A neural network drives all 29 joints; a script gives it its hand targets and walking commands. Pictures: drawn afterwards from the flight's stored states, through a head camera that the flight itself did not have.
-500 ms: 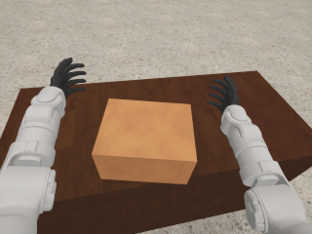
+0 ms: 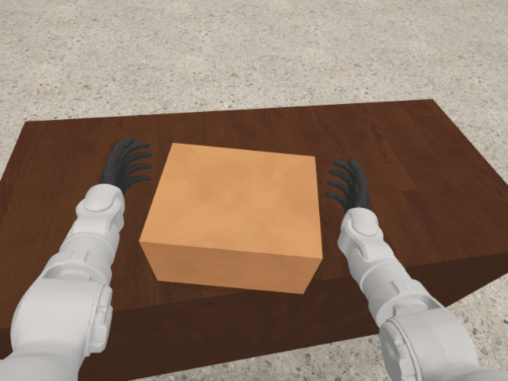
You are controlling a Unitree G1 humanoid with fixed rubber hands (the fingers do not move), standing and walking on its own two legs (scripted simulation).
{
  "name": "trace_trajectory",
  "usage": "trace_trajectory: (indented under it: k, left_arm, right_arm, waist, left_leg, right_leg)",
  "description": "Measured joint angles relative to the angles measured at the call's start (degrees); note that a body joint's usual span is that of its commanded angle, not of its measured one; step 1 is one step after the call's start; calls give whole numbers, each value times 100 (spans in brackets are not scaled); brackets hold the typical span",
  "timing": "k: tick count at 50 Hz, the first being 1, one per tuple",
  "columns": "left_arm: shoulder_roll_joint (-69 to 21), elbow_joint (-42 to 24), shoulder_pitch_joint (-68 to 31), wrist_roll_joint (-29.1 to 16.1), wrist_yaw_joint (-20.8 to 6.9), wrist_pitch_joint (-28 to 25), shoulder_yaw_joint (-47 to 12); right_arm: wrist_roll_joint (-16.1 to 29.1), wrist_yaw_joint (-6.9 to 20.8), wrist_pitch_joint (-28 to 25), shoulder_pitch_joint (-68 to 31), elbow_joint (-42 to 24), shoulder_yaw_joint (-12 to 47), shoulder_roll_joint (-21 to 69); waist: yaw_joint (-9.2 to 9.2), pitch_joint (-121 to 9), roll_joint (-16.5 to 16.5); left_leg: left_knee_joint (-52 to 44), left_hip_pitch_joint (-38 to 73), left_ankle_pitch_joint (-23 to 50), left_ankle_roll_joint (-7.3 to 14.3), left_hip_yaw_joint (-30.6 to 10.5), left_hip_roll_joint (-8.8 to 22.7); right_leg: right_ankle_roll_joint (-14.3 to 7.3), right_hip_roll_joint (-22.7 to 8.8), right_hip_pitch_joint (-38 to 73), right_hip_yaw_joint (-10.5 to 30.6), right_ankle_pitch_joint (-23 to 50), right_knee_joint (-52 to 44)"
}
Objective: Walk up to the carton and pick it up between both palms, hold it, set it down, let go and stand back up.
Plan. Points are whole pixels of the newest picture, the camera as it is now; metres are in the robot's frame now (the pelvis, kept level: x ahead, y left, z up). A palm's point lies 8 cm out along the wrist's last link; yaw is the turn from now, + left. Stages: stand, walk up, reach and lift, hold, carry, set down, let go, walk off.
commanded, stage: reach and lift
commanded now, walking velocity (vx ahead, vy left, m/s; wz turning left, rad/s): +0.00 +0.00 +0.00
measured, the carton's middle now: (237, 217) +0.40 -0.01 +0.00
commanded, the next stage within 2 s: none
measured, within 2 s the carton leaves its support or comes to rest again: neither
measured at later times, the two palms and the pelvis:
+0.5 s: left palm (131, 186) +0.45 +0.16 +0.06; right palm (341, 207) +0.36 -0.19 +0.05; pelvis -0.03 +0.01 -0.02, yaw -1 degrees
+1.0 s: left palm (131, 186) +0.45 +0.16 +0.06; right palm (342, 207) +0.36 -0.19 +0.05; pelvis -0.02 +0.02 -0.01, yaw -1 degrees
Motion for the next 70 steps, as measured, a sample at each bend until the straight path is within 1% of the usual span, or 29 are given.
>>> trace_trajectory:
  k: [4,7,10,14,20,24,25,31,36,41,49,53,57,60,65,70]
  left_arm:
    - [-46,219,-125,86,9,-206,-21]
    - [-72,324,-197,138,22,-265,-43]
    - [-82,394,-261,128,49,-272,-92]
    - [-77,460,-373,4,120,-272,-244]
    - [-124,526,-617,-166,215,-238,-475]
    - [-273,552,-752,-138,269,-197,-518]
    - [-313,553,-771,-128,318,-192,-493]
    - [-401,479,-781,80,441,-118,-348]
    - [-491,390,-731,209,493,-96,-266]
    - [-546,347,-675,360,519,-107,-161]
    - [-583,311,-585,606,497,-157,40]
    - [-595,336,-578,822,451,-211,232]
    - [-620,387,-577,1119,387,-290,511]
    - [-649,477,-599,1418,337,-392,773]
    - [-715,824,-650,1972,248,-750,1317]
    - [-769,886,-515,2260,177,-1010,1665]
  right_arm:
    - [139,0,-307,-189,407,72,0]
    - [256,-2,-415,-287,617,133,5]
    - [323,-14,-433,-332,678,144,15]
    - [308,-18,-347,-385,593,75,28]
    - [174,-34,-147,-624,562,-53,65]
    - [65,-52,-63,-779,595,-145,135]
    - [29,-51,-54,-803,607,-192,152]
    - [-194,-118,-65,-779,622,-480,150]
    - [-243,-60,-82,-687,579,-572,125]
    - [-307,-8,-126,-632,590,-643,133]
    - [-530,49,-231,-539,542,-838,222]
    - [-761,90,-353,-536,569,-1045,302]
    - [-1116,177,-514,-523,600,-1361,412]
    - [-1514,317,-663,-494,597,-1685,516]
    - [-2344,493,-850,-316,388,-2558,825]
    - [-2750,590,-1014,-109,185,-2938,1028]
  waist:
    - [-43,-171,-1]
    - [-70,-209,-11]
    - [-81,-212,-27]
    - [-83,-267,-29]
    - [-83,-336,8]
    - [-56,-342,41]
    - [-51,-342,43]
    - [-30,-349,19]
    - [4,-339,-17]
    - [19,-311,-40]
    - [39,-266,-46]
    - [45,-191,-58]
    - [55,-126,-90]
    - [70,-59,-132]
    - [106,56,-199]
    - [149,208,-230]
  left_leg:
    - [199,-344,-31,-16,-65,21]
    - [305,-488,-43,-18,-92,32]
    - [364,-586,-35,-9,-93,34]
    - [424,-762,-7,17,-68,27]
    - [503,-1016,31,76,-28,3]
    - [535,-1112,41,115,-6,-8]
    - [540,-1125,41,125,1,-10]
    - [539,-1136,31,163,29,-9]
    - [495,-1067,25,176,42,-8]
    - [439,-965,22,182,54,-15]
    - [359,-819,23,168,57,-17]
    - [294,-711,41,153,50,-15]
    - [194,-590,77,138,45,-20]
    - [88,-460,113,124,44,-27]
    - [-138,-152,173,90,33,-42]
    - [-370,253,204,67,59,-67]
  right_leg:
    - [-16,18,-322,-61,-53,198]
    - [-22,26,-458,-87,-73,304]
    - [-18,24,-565,-87,-75,384]
    - [-7,7,-771,-66,-67,494]
    - [29,-28,-1054,-34,-45,624]
    - [62,-43,-1147,-13,-19,642]
    - [70,-46,-1160,-7,-14,642]
    - [106,-46,-1154,23,22,583]
    - [122,-42,-1064,38,55,482]
    - [132,-45,-956,51,70,403]
    - [123,-42,-809,57,76,314]
    - [112,-35,-698,50,95,243]
    - [98,-33,-582,46,124,152]
    - [87,-34,-457,45,152,57]
    - [63,-34,-138,35,219,-189]
    - [61,-48,261,61,266,-431]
